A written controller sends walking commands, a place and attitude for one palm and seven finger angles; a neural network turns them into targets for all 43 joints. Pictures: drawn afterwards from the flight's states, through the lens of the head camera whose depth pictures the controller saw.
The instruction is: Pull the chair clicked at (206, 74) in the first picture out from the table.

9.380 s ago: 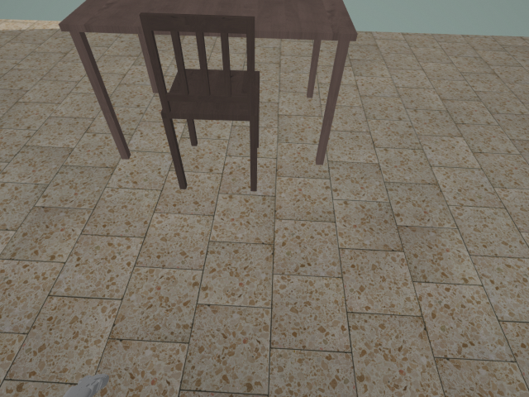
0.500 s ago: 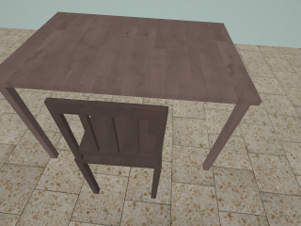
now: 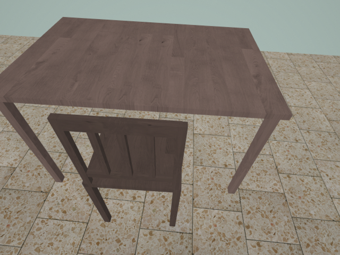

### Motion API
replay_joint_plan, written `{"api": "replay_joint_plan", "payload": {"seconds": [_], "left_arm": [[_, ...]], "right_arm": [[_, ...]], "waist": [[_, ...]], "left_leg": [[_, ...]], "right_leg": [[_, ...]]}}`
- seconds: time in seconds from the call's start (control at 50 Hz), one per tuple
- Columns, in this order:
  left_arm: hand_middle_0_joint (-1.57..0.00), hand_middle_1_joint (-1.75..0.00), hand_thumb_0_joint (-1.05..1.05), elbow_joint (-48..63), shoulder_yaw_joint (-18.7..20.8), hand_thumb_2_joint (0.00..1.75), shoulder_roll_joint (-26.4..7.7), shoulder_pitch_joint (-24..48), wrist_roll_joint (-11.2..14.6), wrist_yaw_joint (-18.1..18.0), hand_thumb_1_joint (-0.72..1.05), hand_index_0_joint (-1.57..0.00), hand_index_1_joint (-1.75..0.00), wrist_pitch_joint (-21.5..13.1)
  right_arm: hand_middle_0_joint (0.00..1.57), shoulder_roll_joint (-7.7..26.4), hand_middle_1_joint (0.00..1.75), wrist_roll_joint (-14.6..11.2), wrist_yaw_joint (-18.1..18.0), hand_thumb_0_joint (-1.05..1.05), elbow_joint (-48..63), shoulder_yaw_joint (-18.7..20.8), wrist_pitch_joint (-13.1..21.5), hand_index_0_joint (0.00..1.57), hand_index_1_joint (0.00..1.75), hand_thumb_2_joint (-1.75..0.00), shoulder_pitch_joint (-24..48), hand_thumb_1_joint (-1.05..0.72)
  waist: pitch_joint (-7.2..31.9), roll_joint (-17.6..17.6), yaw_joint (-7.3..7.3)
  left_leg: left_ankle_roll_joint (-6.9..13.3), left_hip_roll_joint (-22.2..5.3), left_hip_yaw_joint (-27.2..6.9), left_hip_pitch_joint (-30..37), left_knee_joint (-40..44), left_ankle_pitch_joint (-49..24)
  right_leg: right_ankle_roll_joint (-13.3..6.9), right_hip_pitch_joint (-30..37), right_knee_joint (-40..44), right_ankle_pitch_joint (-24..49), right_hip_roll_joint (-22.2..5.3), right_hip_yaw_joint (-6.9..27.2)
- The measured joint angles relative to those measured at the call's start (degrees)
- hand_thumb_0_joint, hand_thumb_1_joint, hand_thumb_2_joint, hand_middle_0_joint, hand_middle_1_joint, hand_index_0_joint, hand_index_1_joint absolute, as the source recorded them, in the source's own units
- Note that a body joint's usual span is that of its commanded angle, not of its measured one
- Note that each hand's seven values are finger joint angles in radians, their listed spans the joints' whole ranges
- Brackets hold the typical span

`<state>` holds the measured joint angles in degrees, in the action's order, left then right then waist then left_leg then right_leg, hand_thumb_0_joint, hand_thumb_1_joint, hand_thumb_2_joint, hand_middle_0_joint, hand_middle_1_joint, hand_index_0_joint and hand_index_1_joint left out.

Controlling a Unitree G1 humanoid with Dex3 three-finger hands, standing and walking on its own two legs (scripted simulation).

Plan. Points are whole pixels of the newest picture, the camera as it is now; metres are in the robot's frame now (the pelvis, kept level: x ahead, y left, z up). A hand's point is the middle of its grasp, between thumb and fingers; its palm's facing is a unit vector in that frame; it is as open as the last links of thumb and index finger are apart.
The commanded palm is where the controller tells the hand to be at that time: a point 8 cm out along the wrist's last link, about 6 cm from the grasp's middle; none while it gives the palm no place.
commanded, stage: look again from close up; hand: left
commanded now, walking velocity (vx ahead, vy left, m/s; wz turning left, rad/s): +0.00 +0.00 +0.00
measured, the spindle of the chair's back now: (125, 155) +0.43 +0.17 -0.10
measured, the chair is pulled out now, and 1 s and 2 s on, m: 0.00 0.00 0.00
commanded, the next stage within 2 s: none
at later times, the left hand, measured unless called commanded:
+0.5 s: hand out of the picture -0.03 +0.14 -0.18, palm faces +0.03 -0.99 -0.16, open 7.4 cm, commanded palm none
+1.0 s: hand out of the picture -0.03 +0.13 -0.18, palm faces +0.03 -0.99 -0.15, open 7.4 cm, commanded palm none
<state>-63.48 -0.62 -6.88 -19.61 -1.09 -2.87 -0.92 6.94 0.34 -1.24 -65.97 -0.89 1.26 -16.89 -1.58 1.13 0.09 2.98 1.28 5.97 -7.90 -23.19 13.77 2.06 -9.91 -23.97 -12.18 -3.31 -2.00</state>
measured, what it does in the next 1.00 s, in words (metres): stands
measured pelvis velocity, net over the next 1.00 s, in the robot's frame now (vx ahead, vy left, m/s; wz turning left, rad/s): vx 0.00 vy -0.02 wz -0.01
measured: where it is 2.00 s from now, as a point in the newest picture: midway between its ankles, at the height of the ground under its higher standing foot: outside the picture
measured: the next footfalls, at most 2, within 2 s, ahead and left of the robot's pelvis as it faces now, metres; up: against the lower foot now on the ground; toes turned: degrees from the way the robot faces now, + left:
none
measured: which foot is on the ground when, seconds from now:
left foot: down 0.00-1.00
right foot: down 0.00-1.00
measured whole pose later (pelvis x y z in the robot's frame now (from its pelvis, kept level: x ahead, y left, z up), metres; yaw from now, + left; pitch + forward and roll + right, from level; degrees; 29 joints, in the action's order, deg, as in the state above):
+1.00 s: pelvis +0.00 -0.02 +0.00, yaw -1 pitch -1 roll +0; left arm -63.0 -0.7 -6.3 -20.9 -1.0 -2.9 -1.2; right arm 5.8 0.2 -1.4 -66.5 -0.7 1.1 -17.9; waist -1.0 0.9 0.0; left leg 1.6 -0.3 6.1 -8.9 -23.8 13.7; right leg 0.6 -11.2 -24.6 -12.1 -1.7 -1.9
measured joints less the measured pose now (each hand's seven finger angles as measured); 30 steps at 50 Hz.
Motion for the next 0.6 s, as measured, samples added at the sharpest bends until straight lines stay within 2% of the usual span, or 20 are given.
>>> {"api": "replay_joint_plan", "payload": {"seconds": [0.6], "left_arm": [[-0.20,-0.29,0.00,0.2,0.0,0.90,0.6,-0.9,0.0,0.0,0.91,-0.20,-0.30,-0.1]], "right_arm": [[0.20,-0.7,0.30,-0.1,-0.1,0.01,-0.3,0.2,-0.2,0.19,0.30,-0.90,-0.8,-0.91]], "waist": [[0.3,-0.2,-0.03]], "left_leg": [[-0.9,-1.0,0.2,-0.6,-0.3,-0.3]], "right_leg": [[-0.9,-0.8,-0.4,0.2,1.0,0.2]]}}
